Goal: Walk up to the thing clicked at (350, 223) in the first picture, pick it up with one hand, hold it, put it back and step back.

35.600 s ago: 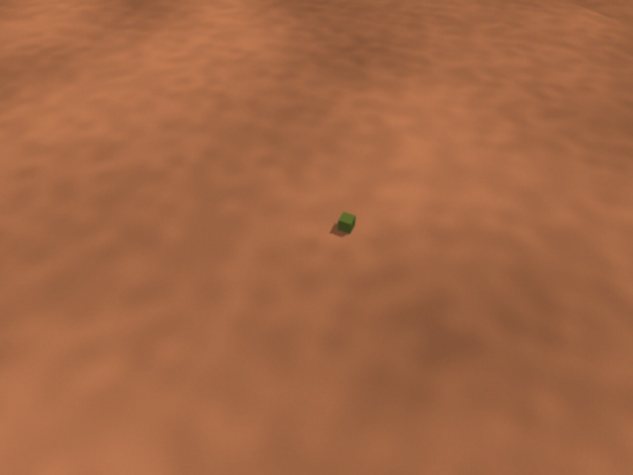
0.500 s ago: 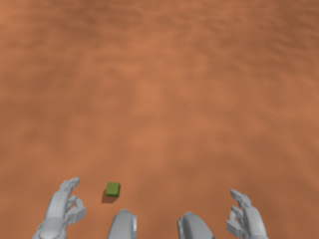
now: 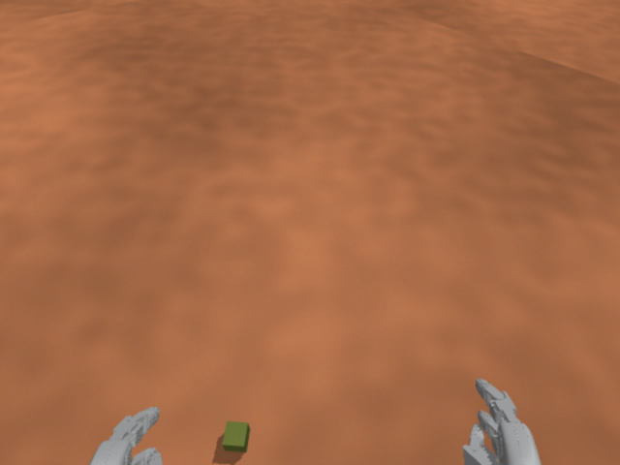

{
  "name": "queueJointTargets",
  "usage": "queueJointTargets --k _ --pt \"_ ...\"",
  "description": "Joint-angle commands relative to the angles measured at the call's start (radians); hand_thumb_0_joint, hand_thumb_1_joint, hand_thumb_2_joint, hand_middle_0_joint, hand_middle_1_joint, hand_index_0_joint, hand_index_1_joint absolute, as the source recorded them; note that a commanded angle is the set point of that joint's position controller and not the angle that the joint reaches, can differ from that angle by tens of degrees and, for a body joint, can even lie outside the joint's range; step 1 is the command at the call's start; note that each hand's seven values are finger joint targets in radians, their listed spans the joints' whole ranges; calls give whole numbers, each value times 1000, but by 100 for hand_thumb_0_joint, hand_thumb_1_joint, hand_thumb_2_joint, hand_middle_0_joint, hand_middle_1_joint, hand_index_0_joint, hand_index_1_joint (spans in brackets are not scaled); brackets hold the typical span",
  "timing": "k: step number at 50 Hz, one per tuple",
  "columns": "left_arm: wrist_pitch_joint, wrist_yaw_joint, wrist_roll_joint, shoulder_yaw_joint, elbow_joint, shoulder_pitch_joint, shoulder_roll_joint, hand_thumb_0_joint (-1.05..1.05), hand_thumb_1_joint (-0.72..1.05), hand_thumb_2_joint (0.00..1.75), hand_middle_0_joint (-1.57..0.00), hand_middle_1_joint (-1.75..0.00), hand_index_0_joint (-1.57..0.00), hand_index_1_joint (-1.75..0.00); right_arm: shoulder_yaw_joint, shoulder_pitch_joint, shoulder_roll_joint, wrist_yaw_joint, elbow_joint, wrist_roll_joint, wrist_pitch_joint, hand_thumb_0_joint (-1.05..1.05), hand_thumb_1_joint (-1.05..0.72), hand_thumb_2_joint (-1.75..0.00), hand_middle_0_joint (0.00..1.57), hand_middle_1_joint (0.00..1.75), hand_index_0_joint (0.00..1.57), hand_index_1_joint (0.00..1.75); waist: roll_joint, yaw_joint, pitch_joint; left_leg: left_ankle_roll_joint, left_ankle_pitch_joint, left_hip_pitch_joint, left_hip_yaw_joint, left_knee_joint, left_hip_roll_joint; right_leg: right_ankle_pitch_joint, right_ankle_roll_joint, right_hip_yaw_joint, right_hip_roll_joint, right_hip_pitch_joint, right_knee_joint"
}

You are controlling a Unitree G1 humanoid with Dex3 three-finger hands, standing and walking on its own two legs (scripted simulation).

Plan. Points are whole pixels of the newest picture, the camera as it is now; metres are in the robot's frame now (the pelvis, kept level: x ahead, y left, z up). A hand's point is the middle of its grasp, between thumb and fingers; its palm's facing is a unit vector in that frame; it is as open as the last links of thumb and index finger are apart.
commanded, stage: home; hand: left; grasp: from above
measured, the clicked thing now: (236, 436) +0.39 +0.19 -0.68
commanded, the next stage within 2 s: stand in 1.82 s
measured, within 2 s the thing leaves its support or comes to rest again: neither
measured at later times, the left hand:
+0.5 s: hand out of the picture +0.16 +0.17 -0.04, palm faces +0.04 -0.98 -0.19, open 8.0 cm
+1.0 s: hand out of the picture +0.16 +0.17 -0.04, palm faces +0.04 -0.98 -0.19, open 7.5 cm
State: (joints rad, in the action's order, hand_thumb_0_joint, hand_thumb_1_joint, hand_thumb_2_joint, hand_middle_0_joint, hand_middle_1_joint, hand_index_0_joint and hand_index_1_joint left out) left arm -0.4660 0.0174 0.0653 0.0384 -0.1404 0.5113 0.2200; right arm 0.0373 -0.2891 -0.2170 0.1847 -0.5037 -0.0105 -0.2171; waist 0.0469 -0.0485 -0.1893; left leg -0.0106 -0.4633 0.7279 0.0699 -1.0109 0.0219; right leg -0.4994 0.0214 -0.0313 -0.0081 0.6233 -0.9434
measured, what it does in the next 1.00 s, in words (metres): stands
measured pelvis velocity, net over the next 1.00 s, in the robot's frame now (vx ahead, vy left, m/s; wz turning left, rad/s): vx -0.01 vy -0.01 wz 0.00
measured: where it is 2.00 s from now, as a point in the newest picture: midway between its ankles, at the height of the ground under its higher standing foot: outside the picture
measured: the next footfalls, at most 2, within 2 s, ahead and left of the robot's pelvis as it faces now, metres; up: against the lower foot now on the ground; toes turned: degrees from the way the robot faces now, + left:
none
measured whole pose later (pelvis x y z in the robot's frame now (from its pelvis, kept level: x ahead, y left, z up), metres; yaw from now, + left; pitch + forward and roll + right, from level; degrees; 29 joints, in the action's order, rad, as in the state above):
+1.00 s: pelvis -0.01 -0.01 +0.00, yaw +0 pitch +9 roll -2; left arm -0.45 0.01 0.06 0.03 -0.14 0.50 0.22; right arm 0.04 -0.30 -0.22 0.18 -0.54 0.00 -0.25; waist 0.04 -0.04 -0.17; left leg -0.02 -0.46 0.72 0.07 -1.02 0.03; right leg -0.50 0.01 -0.03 -0.01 0.63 -0.97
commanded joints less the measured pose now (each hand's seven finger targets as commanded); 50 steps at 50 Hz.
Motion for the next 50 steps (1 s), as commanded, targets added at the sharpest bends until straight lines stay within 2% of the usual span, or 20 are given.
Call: queueJointTargets --k 1,3,7,9,14,16,20,23,25,28,31,34,35,36,37,38,39,41,47,50 --pt "55 0 -13 54 -191 -45 101 0 84 86 -19 -29 -19 -29 -55 51 -124 9 137 5 -71 0 -90 -90 20 30 20 30 23 -1 -42 18 195 -165 -24 161 -21 198 -21 -35 -24 19 155" --pt "59 3 -16 59 -200 -43 105 0 79 83 -19 -28 -19 -28 -55 56 -124 9 139 5 -75 0 -90 -90 20 30 20 30 18 2 -53 18 213 -170 -20 160 -21 214 -21 -35 -25 7 149" --pt "61 7 -20 52 -191 -36 101 0 81 85 -19 -29 -19 -29 -51 61 -123 9 133 7 -77 0 -90 -90 20 30 20 30 16 5 -57 19 224 -176 -21 157 -22 227 -20 -33 -24 0 147" --pt "62 8 -22 54 -181 -38 103 0 74 81 -18 -27 -18 -27 -49 63 -121 10 130 9 -76 0 -90 -90 20 30 20 30 22 6 -55 19 219 -173 -21 157 -22 224 -20 -32 -24 3 149" --pt "62 9 -20 50 -183 -41 104 0 80 84 -19 -28 -19 -28 -47 70 -123 11 128 8 -78 0 -90 -90 20 30 20 30 22 14 -38 20 187 -161 -18 169 -19 194 -21 -35 -25 10 151" --pt "62 9 -20 49 -184 -44 102 0 80 84 -19 -29 -19 -28 -46 71 -121 11 131 9 -79 0 -90 -90 20 30 20 30 8 8 -33 21 171 -155 -17 169 -19 182 -18 -36 -25 10 158" --pt "63 6 -18 51 -181 -31 99 0 77 82 -19 -28 -19 -28 -50 69 -123 11 129 8 -82 0 -90 -90 20 30 20 30 2 15 -42 20 169 -157 -17 172 -18 178 -20 -36 -26 8 153" --pt "63 6 -14 56 -182 -43 104 0 83 86 -19 -29 -19 -29 -50 66 -123 12 130 8 -83 0 -90 -90 20 30 20 30 6 9 -51 20 165 -157 -20 165 -19 177 -18 -33 -24 13 157" --pt "62 7 -17 56 -176 -38 106 0 79 84 -19 -28 -19 -28 -49 69 -122 13 130 7 -85 0 -90 -90 20 30 20 30 -18 11 -28 23 146 -140 -25 160 -22 163 -15 -28 -21 16 169" --pt "67 4 -14 60 -189 -43 105 0 82 86 -19 -29 -19 -29 -53 64 -125 12 124 9 -89 0 -90 -90 20 30 20 30 17 15 -50 19 150 -153 -24 170 -18 162 -19 -30 -24 12 151" --pt "67 5 -19 50 -172 -33 100 0 84 86 -19 -29 -19 -29 -52 67 -127 12 129 6 -86 0 -90 -90 20 30 20 30 7 11 -26 19 135 -150 -21 174 -15 146 -20 -31 -26 28 153" --pt "69 3 -14 60 -198 -60 112 0 86 87 -20 -29 -20 -29 -54 65 -127 11 126 8 -90 0 -90 -90 20 30 20 30 17 11 -28 18 102 -145 -21 180 -16 121 -19 -30 -25 30 157" --pt "67 2 -16 49 -181 -46 104 0 89 89 -20 -30 -20 -30 -52 68 -127 11 120 6 -91 0 -90 -90 20 30 20 30 2 12 -5 20 101 -135 -20 179 -14 116 -20 -32 -25 35 158" --pt "70 2 -13 63 -200 -55 118 0 88 89 -20 -30 -20 -30 -57 65 -133 11 125 7 -92 0 -90 -90 20 30 20 30 12 12 -29 20 116 -144 -20 176 -14 131 -20 -31 -25 23 153" --pt "65 0 -17 44 -167 -27 96 0 88 89 -20 -30 -20 -30 -53 63 -124 10 122 8 -93 0 -90 -90 20 30 20 30 13 8 -36 18 140 -151 -20 171 -16 151 -20 -29 -26 27 149" --pt "62 1 -13 51 -173 -24 98 0 88 89 -20 -30 -20 -30 -54 61 -122 12 126 7 -92 0 -90 -90 20 30 20 30 3 12 -44 20 158 -149 -25 159 -18 169 -17 -26 -22 18 154" --pt "66 5 -12 67 -201 -41 121 0 88 89 -20 -30 -20 -30 -56 66 -130 13 131 8 -90 0 -90 -90 20 30 20 30 -15 15 -41 22 160 -145 -28 154 -17 171 -16 -26 -22 13 158" --pt "61 2 -15 41 -163 -26 94 0 87 88 -20 -30 -20 -30 -51 61 -122 11 123 8 -90 0 -90 -90 20 30 20 30 -12 6 -36 23 156 -141 -32 146 -22 174 -14 -19 -19 24 164" --pt "69 3 -15 66 -206 -53 122 0 89 90 -20 -30 -20 -30 -59 67 -131 13 128 9 -94 0 -90 -90 20 30 20 30 -5 12 -44 22 148 -146 -32 151 -19 162 -15 -21 -19 18 160" --pt "68 3 -17 52 -187 -44 111 0 89 90 -20 -30 -20 -30 -55 69 -128 14 124 9 -94 0 -90 -90 20 30 20 30 -13 5 -33 24 155 -145 -35 143 -20 174 -13 -19 -19 21 161"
